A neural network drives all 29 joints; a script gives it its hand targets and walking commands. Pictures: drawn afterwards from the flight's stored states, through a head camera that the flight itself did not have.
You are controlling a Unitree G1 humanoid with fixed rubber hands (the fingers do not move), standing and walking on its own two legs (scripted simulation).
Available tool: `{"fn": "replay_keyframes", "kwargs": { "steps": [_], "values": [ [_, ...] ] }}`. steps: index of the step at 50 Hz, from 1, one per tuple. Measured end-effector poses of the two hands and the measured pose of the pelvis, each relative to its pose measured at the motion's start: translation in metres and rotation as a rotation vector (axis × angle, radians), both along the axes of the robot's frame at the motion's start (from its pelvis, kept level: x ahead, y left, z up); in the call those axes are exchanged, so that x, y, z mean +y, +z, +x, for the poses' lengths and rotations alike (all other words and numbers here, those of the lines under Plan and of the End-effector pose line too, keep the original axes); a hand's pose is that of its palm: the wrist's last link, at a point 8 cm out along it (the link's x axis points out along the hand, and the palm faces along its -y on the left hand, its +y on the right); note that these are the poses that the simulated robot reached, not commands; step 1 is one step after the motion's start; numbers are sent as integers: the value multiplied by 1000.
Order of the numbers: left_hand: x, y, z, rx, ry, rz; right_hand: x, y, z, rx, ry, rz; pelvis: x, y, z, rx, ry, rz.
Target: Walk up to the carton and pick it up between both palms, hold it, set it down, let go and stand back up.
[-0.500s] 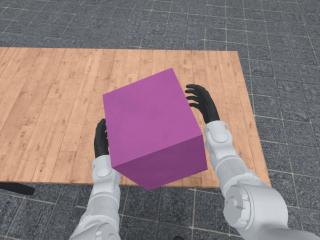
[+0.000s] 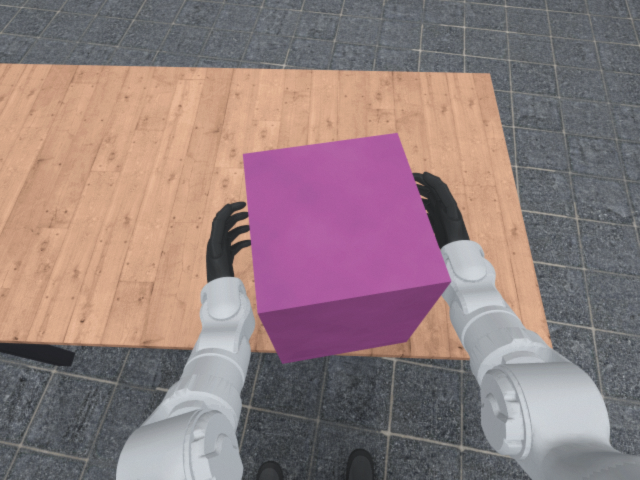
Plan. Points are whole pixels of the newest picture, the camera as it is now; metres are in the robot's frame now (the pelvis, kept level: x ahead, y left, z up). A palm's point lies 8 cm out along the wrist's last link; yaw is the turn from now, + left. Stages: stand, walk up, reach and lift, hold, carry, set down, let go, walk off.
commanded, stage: set down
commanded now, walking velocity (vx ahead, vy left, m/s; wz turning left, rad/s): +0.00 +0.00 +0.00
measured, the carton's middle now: (334, 259) +0.42 +0.00 -0.07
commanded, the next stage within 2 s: none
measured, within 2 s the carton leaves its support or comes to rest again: neither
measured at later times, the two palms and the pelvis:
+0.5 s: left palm (215, 302) +0.35 +0.16 -0.04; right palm (474, 242) +0.42 -0.17 -0.01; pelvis -0.04 +0.00 -0.02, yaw +0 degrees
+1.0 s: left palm (204, 334) +0.30 +0.16 -0.04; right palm (506, 295) +0.36 -0.22 -0.04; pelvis -0.06 -0.03 -0.04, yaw +0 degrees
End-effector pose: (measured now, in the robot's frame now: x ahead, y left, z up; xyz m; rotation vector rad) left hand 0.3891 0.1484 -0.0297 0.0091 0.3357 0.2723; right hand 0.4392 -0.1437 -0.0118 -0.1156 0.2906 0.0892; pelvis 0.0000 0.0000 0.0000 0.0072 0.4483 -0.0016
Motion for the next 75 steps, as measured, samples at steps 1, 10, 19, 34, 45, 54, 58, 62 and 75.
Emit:
{"fn": "replay_keyframes", "kwargs": {
  "steps": [1, 10, 19, 34, 45, 54, 58, 62, 75],
  "values": [
    [1, -1, 0, -1, 0, -2, 1, -2, 0, 1, 7, -1, 0, -1, -1, 11, 0, 0],
    [10, -12, -15, 11, 20, -19, 5, -3, 3, -15, 26, 7, 2, -10, -13, 57, -4, -2],
    [11, -11, -32, -1, 11, -18, -11, 4, -7, -20, 3, 8, 1, -15, -27, 45, -7, -2],
    [9, -16, -69, 7, 41, 3, -50, -8, -44, 0, 4, 4, -16, -27, -45, -10, -14, 22],
    [14, -9, -82, -32, 79, 16, -69, -24, -71, 17, -10, 17, -28, -35, -53, -47, -18, 39],
    [13, -12, -93, -28, 69, 18, -75, -25, -83, 0, -17, 21, -30, -37, -59, -62, -19, 43],
    [15, -17, -102, -19, 68, 22, -79, -29, -90, 0, -22, 20, -29, -37, -60, -64, -19, 42],
    [19, -21, -112, -17, 73, 25, -83, -33, -98, 3, -22, 16, -29, -37, -60, -66, -19, 41],
    [24, -16, -134, -36, 40, 32, -93, -40, -135, 31, -3, -5, -20, -32, -58, -124, -17, 29]
  ]
}}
